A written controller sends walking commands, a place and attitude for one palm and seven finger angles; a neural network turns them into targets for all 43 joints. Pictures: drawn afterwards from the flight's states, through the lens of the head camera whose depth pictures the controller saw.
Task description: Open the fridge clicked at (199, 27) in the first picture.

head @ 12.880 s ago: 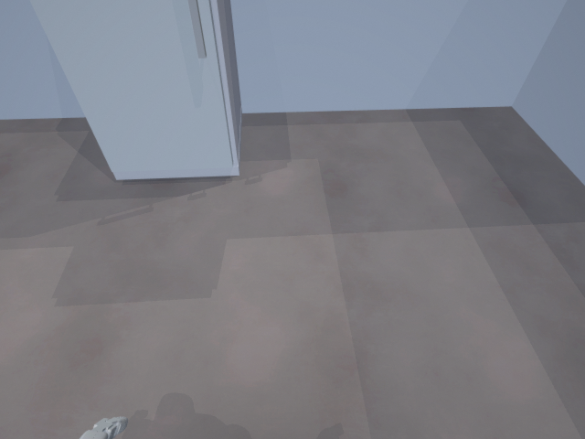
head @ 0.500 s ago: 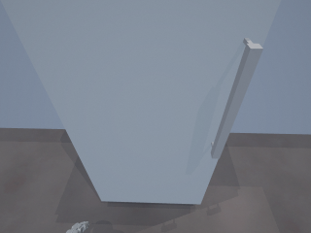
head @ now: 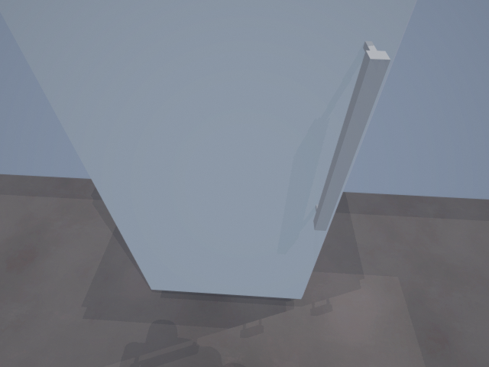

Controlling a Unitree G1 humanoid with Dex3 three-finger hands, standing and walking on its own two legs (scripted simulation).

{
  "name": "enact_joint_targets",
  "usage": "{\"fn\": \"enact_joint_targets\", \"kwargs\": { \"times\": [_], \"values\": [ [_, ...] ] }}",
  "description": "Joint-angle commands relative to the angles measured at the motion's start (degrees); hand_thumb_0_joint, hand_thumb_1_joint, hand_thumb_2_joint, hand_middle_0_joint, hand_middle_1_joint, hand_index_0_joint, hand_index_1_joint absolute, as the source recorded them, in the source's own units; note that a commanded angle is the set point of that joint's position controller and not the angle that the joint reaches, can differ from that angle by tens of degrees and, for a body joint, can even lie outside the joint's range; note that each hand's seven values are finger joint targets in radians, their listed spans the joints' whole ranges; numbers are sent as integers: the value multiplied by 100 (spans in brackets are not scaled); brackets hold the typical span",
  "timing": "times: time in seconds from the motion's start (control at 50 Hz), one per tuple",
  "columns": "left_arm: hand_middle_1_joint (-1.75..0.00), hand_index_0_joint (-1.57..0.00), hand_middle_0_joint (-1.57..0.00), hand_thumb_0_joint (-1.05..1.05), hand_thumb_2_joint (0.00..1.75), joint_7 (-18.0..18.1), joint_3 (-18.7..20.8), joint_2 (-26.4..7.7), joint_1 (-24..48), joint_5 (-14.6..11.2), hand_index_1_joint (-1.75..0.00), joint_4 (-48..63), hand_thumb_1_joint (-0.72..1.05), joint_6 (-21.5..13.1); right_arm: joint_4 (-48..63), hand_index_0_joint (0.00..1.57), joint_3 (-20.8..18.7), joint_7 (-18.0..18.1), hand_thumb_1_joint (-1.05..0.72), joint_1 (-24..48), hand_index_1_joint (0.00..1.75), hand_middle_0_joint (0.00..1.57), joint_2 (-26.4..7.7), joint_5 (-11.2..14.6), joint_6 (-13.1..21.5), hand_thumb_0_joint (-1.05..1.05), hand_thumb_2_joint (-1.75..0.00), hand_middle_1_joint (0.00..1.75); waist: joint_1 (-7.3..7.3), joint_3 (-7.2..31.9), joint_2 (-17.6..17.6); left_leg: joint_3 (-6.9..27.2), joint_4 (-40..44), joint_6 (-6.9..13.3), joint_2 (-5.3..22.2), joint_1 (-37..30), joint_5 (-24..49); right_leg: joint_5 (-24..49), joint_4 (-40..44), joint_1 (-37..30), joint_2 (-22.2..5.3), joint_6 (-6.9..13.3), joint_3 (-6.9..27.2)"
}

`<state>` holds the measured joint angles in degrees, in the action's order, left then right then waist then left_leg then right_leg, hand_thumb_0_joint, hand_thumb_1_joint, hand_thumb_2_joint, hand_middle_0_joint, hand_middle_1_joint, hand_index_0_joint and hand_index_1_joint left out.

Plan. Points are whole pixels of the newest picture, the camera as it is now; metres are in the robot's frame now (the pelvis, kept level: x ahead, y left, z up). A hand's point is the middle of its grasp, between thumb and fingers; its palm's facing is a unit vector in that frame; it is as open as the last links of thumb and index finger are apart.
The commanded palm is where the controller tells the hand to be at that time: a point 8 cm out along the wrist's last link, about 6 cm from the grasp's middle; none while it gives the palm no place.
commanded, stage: look again from close up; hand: right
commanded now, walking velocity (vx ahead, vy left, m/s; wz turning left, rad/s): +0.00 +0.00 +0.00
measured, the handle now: (339, 155) +0.48 -0.14 +0.10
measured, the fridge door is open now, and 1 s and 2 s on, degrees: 0 0 0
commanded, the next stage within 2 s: none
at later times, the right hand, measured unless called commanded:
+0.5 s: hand out of the picture -0.08 -0.19 -0.18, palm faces +0.04 +0.98 -0.21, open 7.4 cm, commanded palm none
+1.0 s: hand out of the picture -0.11 -0.26 -0.19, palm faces +0.06 +0.97 -0.25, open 7.4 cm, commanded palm none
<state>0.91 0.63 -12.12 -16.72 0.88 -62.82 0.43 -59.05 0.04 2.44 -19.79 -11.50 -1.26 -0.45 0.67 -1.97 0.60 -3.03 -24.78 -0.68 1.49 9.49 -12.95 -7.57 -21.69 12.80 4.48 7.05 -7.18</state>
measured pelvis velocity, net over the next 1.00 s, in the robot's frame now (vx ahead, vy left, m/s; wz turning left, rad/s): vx -0.07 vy -0.05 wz -0.02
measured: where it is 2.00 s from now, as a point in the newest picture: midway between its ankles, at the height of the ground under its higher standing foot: outside the picture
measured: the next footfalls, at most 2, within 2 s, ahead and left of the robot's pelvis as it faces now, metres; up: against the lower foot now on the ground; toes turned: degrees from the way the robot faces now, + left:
right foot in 1.08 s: -0.03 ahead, -0.14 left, +0.00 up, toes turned +3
left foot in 1.46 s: -0.11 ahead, +0.06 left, +0.00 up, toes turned +2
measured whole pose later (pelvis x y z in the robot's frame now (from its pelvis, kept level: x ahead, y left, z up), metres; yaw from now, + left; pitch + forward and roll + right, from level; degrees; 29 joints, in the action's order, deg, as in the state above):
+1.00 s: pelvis -0.07 -0.05 -0.01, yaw -1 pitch -4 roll +2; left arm 0.8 4.9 -15.3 -11.0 0.4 -61.8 2.2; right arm -62.1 -3.0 2.1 -20.8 -13.0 -2.0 -2.5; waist -0.6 -3.0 0.1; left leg 0.3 -27.0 0.7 3.2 15.0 -12.9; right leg -20.8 -42.5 22.4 6.4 -0.4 -4.0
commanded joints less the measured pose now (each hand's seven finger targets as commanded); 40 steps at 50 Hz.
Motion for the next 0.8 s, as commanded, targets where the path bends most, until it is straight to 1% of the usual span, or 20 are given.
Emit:
{"fn": "enact_joint_targets", "kwargs": {
  "times": [0.0, 0.04, 0.08, 0.1, 0.12, 0.18, 0.26, 0.3, 0.32, 0.38, 0.4, 0.48, 0.5, 0.52, 0.56, 0.62, 0.68, 0.7, 0.72, 0.78],
  "values": [
    [-30, -20, -20, 0, 90, 53, 223, -856, 87, -39, -30, 301, 90, -134, 69, 20, -140, 35, -90, -534, 30, 20, -547, -29, 64, 0, -90, 30, -150, -154, 81, 320, 169, 253, 307, 178, -305, -1951, 1326, 167, -1406, -446, 1791],
    [-30, -20, -20, 0, 90, 58, 239, -842, 70, -39, -30, 256, 90, -131, 22, 20, -148, 46, -90, -557, 30, 20, -526, -27, 61, 0, -90, 30, -142, -210, 6, 344, 186, 258, 323, 208, -297, -1908, 1338, 163, -1401, -488, 1756],
    [-30, -20, -20, 0, 90, 60, 255, -835, 71, -36, -30, 217, 90, -107, -47, 20, -147, 48, -90, -631, 30, 20, -474, -29, 39, 0, -90, 30, -134, -321, 133, 320, 160, 255, 302, 311, -414, -2086, 1440, 192, -1389, -562, 1731],
    [-30, -20, -20, 0, 90, 58, 251, -824, 38, -41, -30, 197, 90, -107, -55, 20, -146, 52, -90, -649, 30, 20, -501, -39, 48, 0, -90, 30, -138, -285, 37, 330, 171, 255, 292, 279, -356, -2021, 1413, 179, -1396, -552, 1752],
    [-30, -20, -20, 0, 90, 56, 261, -817, 55, -42, -30, 199, 90, -102, -73, 20, -142, 53, -90, -692, 30, 20, -465, -37, 42, 0, -90, 30, -138, -285, 102, 331, 174, 252, 298, 301, -392, -2053, 1429, 164, -1379, -565, 1718],
    [-30, -20, -20, 0, 90, 64, 273, -803, 66, -43, -30, 161, 90, -84, -146, 20, -147, 61, -90, -770, 30, 20, -435, -37, 27, 0, -90, 30, -130, -400, 86, 326, 144, 258, 270, 393, -413, -2071, 1514, 160, -1368, -672, 1690],
    [-30, -20, -20, 0, 90, 52, 293, -773, 103, -47, -30, 156, 90, -58, -216, 20, -141, 60, -90, -903, 30, 20, -394, -53, 32, 0, -90, 30, -136, -475, 21, 366, 231, 255, 267, 452, -538, -2162, 1500, 219, -1307, -679, 1586],
    [-30, -20, -20, 0, 90, 46, 304, -772, 92, -49, -30, 160, 90, -52, -219, 20, -147, 61, -90, -955, 30, 20, -416, -62, 46, 0, -90, 30, -137, -399, -129, 419, 316, 275, 280, 464, -555, -2068, 1414, 161, -1266, -677, 1552],
    [-30, -20, -20, 0, 90, 47, 305, -761, 117, -49, -30, 162, 90, -54, -220, 20, -148, 61, -90, -919, 30, 20, -396, -60, 58, 0, -90, 30, -120, -475, -154, 481, 362, 280, 308, 571, -578, -2001, 1371, 135, -1242, -671, 1505],
    [-30, -20, -20, 0, 90, 48, 315, -761, 113, -58, -30, 150, 90, -50, -227, 20, -154, 58, -90, -924, 30, 20, -416, -53, 68, 0, -90, 30, -81, -422, -103, 546, 393, 287, 303, 718, -739, -2059, 1370, 9, -1220, -714, 1522],
    [-30, -20, -20, 0, 90, 42, 321, -755, 114, -59, -30, 163, 90, -47, -233, 20, -154, 58, -90, -965, 30, 20, -417, -64, 75, 0, -90, 30, -99, -395, -178, 548, 413, 276, 294, 718, -743, -2067, 1329, 6, -1220, -675, 1512],
    [-30, -20, -20, 0, 90, 52, 345, -810, 184, -58, -30, 163, 90, -40, -280, 20, -175, 47, -90, -1029, 30, 20, -431, -64, 61, 0, -90, 30, -104, -430, -65, 568, 356, 294, 251, 760, -860, -2199, 1404, 80, -1195, -767, 1519],
    [-30, -20, -20, 0, 90, 46, 344, -797, 188, -61, -30, 166, 90, -49, -279, 20, -172, 44, -90, -1086, 30, 20, -442, -71, 78, 0, -90, 30, -132, -328, -120, 591, 396, 292, 263, 695, -785, -2092, 1315, 32, -1178, -709, 1490],
    [-30, -20, -20, 0, 90, 47, 349, -795, 212, -59, -30, 171, 90, -50, -285, 20, -173, 39, -90, -1032, 30, 20, -442, -70, 83, 0, -90, 30, -111, -379, -137, 622, 421, 302, 285, 762, -825, -2048, 1287, 15, -1169, -704, 1434],
    [-30, -20, -20, 0, 90, 55, 360, -826, 213, -60, -30, 152, 90, -56, -290, 20, -188, 31, -90, -985, 30, 20, -489, -65, 81, 0, -90, 30, -94, -372, -76, 654, 392, 315, 266, 811, -874, -2080, 1312, -19, -1159, -747, 1462],
    [-30, -20, -20, 0, 90, 57, 380, -890, 260, -61, -30, 163, 90, -58, -306, 20, -206, 25, -90, -1022, 30, 20, -512, -71, 72, 0, -90, 30, -134, -354, -152, 621, 357, 322, 244, 768, -921, -2188, 1343, 44, -1184, -758, 1482],
    [-30, -20, -20, 0, 90, 66, 397, -971, 310, -53, -30, 150, 90, -52, -327, 20, -234, 11, -90, -1012, 30, 20, -577, -66, 45, 0, -90, 30, -146, -397, -38, 589, 252, 341, 177, 772, -979, -2334, 1446, 105, -1180, -856, 1516],
    [-30, -20, -20, 0, 90, 61, 405, -1006, 335, -59, -30, 158, 90, -57, -328, 20, -239, 11, -90, -1062, 30, 20, -598, -77, 47, 0, -90, 30, -187, -329, -9, 589, 237, 334, 175, 662, -888, -2321, 1419, 120, -1193, -820, 1493],
    [-30, -20, -20, 0, 90, 62, 417, -1030, 375, -59, -30, 175, 90, -59, -330, 20, -253, 5, -90, -1038, 30, 20, -628, -76, 40, 0, -90, 30, -184, -350, -47, 571, 223, 342, 170, 637, -893, -2347, 1438, 165, -1187, -842, 1466],
    [-30, -20, -20, 0, 90, 79, 459, -1173, 454, -49, -30, 204, 90, -32, -356, 20, -313, -15, -90, -1121, 30, 20, -695, -71, -36, 0, -90, 30, -238, -336, 108, 413, -41, 356, 32, 486, -944, -2611, 1634, 333, -1175, -1081, 1458]
  ]
}}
